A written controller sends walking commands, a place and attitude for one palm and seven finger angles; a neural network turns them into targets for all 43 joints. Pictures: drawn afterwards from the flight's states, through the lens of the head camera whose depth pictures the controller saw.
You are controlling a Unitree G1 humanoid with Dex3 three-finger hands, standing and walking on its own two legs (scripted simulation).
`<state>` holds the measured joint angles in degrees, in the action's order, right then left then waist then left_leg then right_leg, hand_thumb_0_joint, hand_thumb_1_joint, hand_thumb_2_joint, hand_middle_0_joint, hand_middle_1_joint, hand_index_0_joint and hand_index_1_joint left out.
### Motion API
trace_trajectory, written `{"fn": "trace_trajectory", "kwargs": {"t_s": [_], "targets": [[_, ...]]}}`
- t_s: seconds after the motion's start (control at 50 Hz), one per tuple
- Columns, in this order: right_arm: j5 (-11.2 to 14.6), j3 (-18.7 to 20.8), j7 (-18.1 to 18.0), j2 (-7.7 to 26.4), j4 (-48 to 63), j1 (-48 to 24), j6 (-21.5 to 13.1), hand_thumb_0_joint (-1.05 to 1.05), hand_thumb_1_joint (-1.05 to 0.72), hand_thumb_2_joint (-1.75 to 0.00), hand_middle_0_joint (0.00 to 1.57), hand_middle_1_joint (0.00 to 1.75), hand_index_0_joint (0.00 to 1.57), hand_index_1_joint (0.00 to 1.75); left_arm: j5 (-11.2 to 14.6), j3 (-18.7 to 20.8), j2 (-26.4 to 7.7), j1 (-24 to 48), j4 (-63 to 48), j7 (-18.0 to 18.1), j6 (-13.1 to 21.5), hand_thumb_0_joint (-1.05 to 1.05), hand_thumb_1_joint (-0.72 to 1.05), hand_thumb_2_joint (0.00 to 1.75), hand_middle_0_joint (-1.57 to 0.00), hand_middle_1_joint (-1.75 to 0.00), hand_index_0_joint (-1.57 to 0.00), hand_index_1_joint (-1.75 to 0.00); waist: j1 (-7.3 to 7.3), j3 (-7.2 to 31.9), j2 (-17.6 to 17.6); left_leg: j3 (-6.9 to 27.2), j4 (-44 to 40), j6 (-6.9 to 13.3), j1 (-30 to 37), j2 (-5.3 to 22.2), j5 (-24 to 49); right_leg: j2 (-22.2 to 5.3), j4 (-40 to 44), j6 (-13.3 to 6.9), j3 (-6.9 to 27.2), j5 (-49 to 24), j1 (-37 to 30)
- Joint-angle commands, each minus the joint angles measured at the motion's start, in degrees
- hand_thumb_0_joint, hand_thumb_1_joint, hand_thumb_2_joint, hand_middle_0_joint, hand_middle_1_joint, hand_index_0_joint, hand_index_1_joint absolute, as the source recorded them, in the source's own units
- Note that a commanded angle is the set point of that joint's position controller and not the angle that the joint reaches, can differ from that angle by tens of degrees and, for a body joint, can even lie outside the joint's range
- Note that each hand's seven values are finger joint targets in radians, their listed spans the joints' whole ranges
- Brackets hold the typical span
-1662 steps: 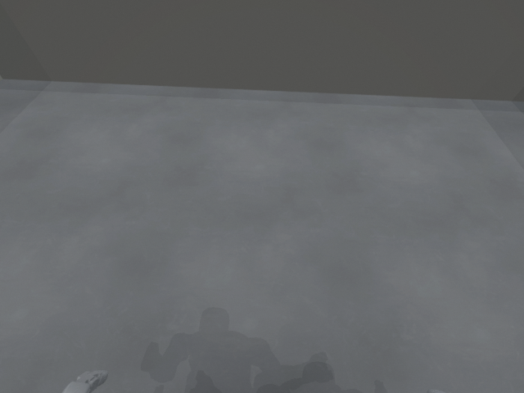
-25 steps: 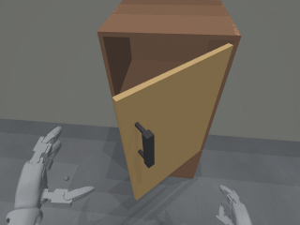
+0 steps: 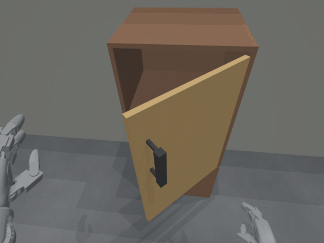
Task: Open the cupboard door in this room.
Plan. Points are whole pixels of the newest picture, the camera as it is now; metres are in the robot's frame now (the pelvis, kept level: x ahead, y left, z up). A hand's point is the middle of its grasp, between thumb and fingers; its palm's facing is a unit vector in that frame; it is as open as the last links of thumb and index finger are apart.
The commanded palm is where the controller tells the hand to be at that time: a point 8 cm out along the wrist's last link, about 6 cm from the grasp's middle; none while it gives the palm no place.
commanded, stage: draw the hand back to the body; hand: left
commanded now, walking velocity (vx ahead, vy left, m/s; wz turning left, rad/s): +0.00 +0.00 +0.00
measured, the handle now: (156, 163) +0.31 +0.06 +0.04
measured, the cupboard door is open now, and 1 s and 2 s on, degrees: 44 44 44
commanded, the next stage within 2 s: step back with the hand held close in 0.28 s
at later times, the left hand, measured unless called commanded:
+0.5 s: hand (42, 175) +0.18 +0.25 +0.16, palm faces +0.45 -0.79 -0.43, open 7.4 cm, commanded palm +0.13 +0.28 +0.17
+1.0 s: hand (9, 207) +0.12 +0.28 +0.15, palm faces +0.39 -0.77 -0.50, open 7.4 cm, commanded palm +0.07 +0.31 +0.17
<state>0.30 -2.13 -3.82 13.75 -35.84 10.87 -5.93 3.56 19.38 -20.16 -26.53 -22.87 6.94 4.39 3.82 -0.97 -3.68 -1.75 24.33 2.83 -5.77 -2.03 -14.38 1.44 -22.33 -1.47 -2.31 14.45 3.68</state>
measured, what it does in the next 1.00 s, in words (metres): shifts its weight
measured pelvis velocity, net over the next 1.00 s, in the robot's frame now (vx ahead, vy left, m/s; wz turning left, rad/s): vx -0.08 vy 0.02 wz -0.02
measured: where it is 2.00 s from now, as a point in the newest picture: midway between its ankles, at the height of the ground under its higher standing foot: outside the picture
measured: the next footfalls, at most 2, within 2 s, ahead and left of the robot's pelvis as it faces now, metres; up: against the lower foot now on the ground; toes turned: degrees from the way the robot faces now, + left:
right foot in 1.58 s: -0.33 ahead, -0.06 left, +0.00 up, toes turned -3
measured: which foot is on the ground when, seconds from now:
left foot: down 0.00-1.00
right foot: down 0.00-1.00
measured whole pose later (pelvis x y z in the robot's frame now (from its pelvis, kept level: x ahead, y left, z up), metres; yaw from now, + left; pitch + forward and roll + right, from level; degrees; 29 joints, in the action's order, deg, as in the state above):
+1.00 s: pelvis -0.08 +0.02 -0.01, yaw -1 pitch -1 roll -1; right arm 1.0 -0.1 -4.6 13.5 -30.7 11.3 -1.9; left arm 1.7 24.4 -24.3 -32.5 -28.8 8.0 10.1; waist 0.2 -1.7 -0.9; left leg -3.7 31.6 4.5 -20.0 -1.7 -10.9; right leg 1.3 -29.9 -0.3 -1.1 10.4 18.5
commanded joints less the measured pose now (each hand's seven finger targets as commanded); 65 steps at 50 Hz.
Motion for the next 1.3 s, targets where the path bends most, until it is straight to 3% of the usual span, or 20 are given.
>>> {"fn": "trace_trajectory", "kwargs": {"t_s": [0.0,0.2,0.36,0.38,0.4,0.42,0.5,0.56,0.62,0.68,0.84,0.94,1.0,1.08,1.12,1.14,1.18,1.2,1.22,1.28], "targets": [[0.0,2.9,-0.2,6.0,9.0,-7.3,-2.0,0.00,-0.90,-0.90,0.20,0.30,0.20,0.30,0.2,3.5,-7.8,3.6,-9.8,0.2,3.0,0.00,0.90,0.90,-0.20,-0.30,-0.20,-0.30,-0.21,2.6,1.3,3.5,-4.1,-1.9,1.4,4.1,15.2,-1.4,3.6,0.0,1.7,-11.1,1.4],[-0.1,2.6,-0.7,5.1,8.6,-8.0,-2.9,0.00,-0.90,-0.90,0.20,0.30,0.20,0.30,0.0,5.9,-11.0,4.7,-13.4,0.9,3.9,0.00,0.90,0.90,-0.20,-0.30,-0.20,-0.30,0.27,4.5,-2.3,2.8,-3.5,-1.6,2.4,3.1,14.2,-1.8,4.7,-0.2,2.5,-12.1,0.4],[0.2,3.0,-0.7,5.3,8.2,-8.5,-2.5,0.00,-0.90,-0.90,0.20,0.30,0.20,0.30,0.5,4.5,-9.1,4.5,-8.5,0.3,3.9,0.00,0.90,0.90,-0.20,-0.30,-0.20,-0.30,-0.13,0.1,1.9,2.4,-4.2,-1.1,1.5,3.3,9.3,-1.7,6.8,0.2,3.2,-7.2,2.9],[0.3,3.0,-0.8,5.4,8.3,-9.0,-2.7,0.00,-0.90,-0.90,0.20,0.30,0.20,0.30,0.4,6.5,-12.2,10.6,-13.5,0.7,4.7,0.00,0.90,0.90,-0.20,-0.30,-0.20,-0.30,-0.14,2.5,-0.3,2.7,-4.1,-1.1,2.4,3.2,8.8,-1.8,6.8,0.1,3.4,-6.7,2.4],[1.0,3.0,-0.8,6.4,10.0,-7.4,-1.9,0.00,-0.90,-0.90,0.20,0.30,0.20,0.30,0.2,14.0,-19.0,12.8,-13.4,1.1,6.8,0.00,0.90,0.90,-0.20,-0.30,-0.20,-0.30,-2.31,-2.3,2.7,4.4,-1.8,0.2,-1.6,4.0,4.9,-4.5,9.9,0.3,9.7,-7.8,9.3],[0.4,3.3,-0.9,5.8,9.0,-7.0,-1.1,0.00,-0.90,-0.90,0.20,0.30,0.20,0.30,0.0,10.4,-14.1,6.5,-9.0,0.3,7.0,0.00,0.90,0.90,-0.20,-0.30,-0.20,-0.30,-2.55,-0.8,5.6,4.8,0.0,0.3,-1.1,3.7,5.2,-5.9,10.0,0.2,10.0,-8.4,9.4],[0.3,3.9,-0.5,6.4,10.0,-6.7,0.5,0.00,-0.90,-0.90,0.20,0.30,0.20,0.30,-0.3,7.2,-10.9,-0.1,-9.7,-0.2,7.0,0.00,0.90,0.90,-0.20,-0.30,-0.20,-0.30,-2.83,4.4,2.2,3.5,1.5,-0.2,-0.5,4.2,10.6,-7.4,6.6,0.4,9.1,-17.2,8.0],[0.5,4.4,-0.8,6.5,11.0,-6.5,1.3,0.00,-0.90,-0.90,0.20,0.30,0.20,0.30,-0.3,7.7,-11.6,-2.8,-11.7,0.3,6.8,0.00,0.90,0.90,-0.20,-0.30,-0.20,-0.30,-2.83,8.9,1.5,3.5,1.2,-0.5,-0.3,5.6,17.0,-7.0,2.8,0.9,7.5,-23.6,5.4],[0.8,4.9,-1.0,6.3,12.0,-6.5,2.2,0.00,-0.90,-0.90,0.20,0.30,0.20,0.30,-0.3,10.2,-14.1,-3.9,-14.3,0.9,6.8,0.00,0.90,0.90,-0.20,-0.30,-0.20,-0.30,-2.82,10.8,4.6,3.6,1.9,-0.5,-1.7,6.1,19.0,-6.8,0.8,1.0,7.5,-25.9,4.7],[1.1,5.0,-1.4,6.1,13.0,-6.6,2.8,0.00,-0.90,-0.90,0.20,0.30,0.20,0.30,-0.2,11.7,-15.3,-5.0,-16.6,1.5,7.0,0.00,0.90,0.90,-0.20,-0.30,-0.20,-0.30,-2.80,11.7,3.1,4.3,2.0,-0.5,-3.2,6.6,20.7,-6.6,-1.5,0.6,7.6,-26.8,4.3],[0.7,5.2,-1.5,7.0,13.8,-6.1,2.0,0.00,-0.90,-0.90,0.20,0.30,0.20,0.30,-0.8,12.0,-14.2,-6.8,-17.9,2.2,8.1,0.00,0.90,0.90,-0.20,-0.30,-0.20,-0.30,-2.58,7.6,-3.1,8.8,-4.1,1.0,-15.6,9.3,6.3,-3.4,-5.8,0.9,6.4,-10.4,3.2],[0.5,5.3,-1.5,7.4,13.6,-5.0,1.2,0.00,-0.90,-0.90,0.20,0.30,0.20,0.30,-1.9,11.6,-13.0,-4.7,-14.8,2.5,8.7,0.00,0.90,0.90,-0.20,-0.30,-0.20,-0.30,-3.55,2.1,0.2,10.3,-6.3,2.6,-27.9,9.9,-16.7,-3.6,-6.3,0.9,8.8,0.1,2.9],[0.3,5.3,-1.4,7.5,13.4,-3.9,0.6,0.00,-0.90,-0.90,0.20,0.30,0.20,0.30,-2.6,10.8,-12.8,-1.9,-15.4,2.8,9.2,0.00,0.90,0.90,-0.20,-0.30,-0.20,-0.30,-4.10,0.5,3.9,9.4,-1.4,2.0,-26.6,8.0,-20.3,-5.5,-1.0,-0.2,11.9,10.7,9.4],[0.1,5.0,-1.3,6.9,11.9,-2.7,-0.5,0.00,-0.90,-0.90,0.20,0.30,0.20,0.30,-2.4,9.9,-13.5,0.4,-19.7,3.8,10.3,0.00,0.90,0.90,-0.20,-0.30,-0.20,-0.30,-4.71,2.7,6.8,8.0,9.7,-0.1,-12.3,4.8,-13.4,-10.2,4.1,-3.2,13.7,15.3,24.3],[-0.2,4.6,-1.5,6.8,11.7,-2.8,-1.0,0.00,-0.90,-0.90,0.20,0.30,0.20,0.30,-2.3,11.0,-14.3,-0.2,-21.2,4.3,10.8,0.00,0.90,0.90,-0.20,-0.30,-0.20,-0.30,-4.67,4.1,3.8,10.0,5.3,0.4,-13.0,6.0,-13.3,-8.3,0.1,-2.1,10.9,11.7,22.4],[-0.3,4.5,-1.8,7.2,11.8,-3.7,-1.2,0.00,-0.90,-0.90,0.20,0.30,0.20,0.30,-2.3,12.0,-15.2,-0.6,-22.3,4.4,11.0,0.00,0.90,0.90,-0.20,-0.30,-0.20,-0.30,-4.34,4.2,-0.8,12.9,-0.6,1.1,-16.7,8.2,-16.1,-5.8,-4.1,-0.7,8.6,10.4,18.6],[-0.8,4.6,-2.0,7.5,12.7,-4.5,-2.0,0.00,-0.90,-0.90,0.20,0.30,0.20,0.30,-3.4,14.0,-14.8,-0.1,-24.3,4.4,11.5,0.00,0.90,0.90,-0.20,-0.30,-0.20,-0.30,-3.25,5.4,-14.7,25.4,-19.3,4.8,-34.7,18.5,-33.0,2.5,-28.4,2.6,3.0,5.5,1.2],[-1.3,4.9,-1.8,6.4,12.3,-3.8,-2.4,0.00,-0.90,-0.90,0.20,0.30,0.20,0.30,-3.7,14.9,-15.9,0.8,-24.8,4.4,11.5,0.00,0.90,0.90,-0.20,-0.30,-0.20,-0.30,-3.43,5.5,-13.2,27.1,-21.7,5.9,-35.7,20.6,-30.5,3.0,-38.9,2.4,4.3,8.3,1.4],[-1.4,5.3,-1.4,5.6,11.6,-3.6,-2.9,0.00,-0.90,-0.90,0.20,0.30,0.20,0.30,-3.5,15.3,-16.6,2.0,-25.8,4.4,11.8,0.00,0.90,0.90,-0.20,-0.30,-0.20,-0.30,-3.45,6.2,-10.0,25.4,-20.3,5.8,-32.0,20.6,-26.0,2.8,-43.3,2.0,5.3,10.6,5.1],[-1.1,5.4,-0.5,5.0,10.3,-4.3,-3.6,0.00,-0.90,-0.90,0.20,0.30,0.20,0.30,-2.1,14.4,-14.6,-4.2,-20.2,4.3,10.9,0.00,0.90,0.90,-0.20,-0.30,-0.20,-0.30,-2.90,7.1,-2.4,18.9,-16.4,4.4,-23.0,17.8,-18.2,2.7,-40.6,1.8,4.1,12.9,10.5]]}}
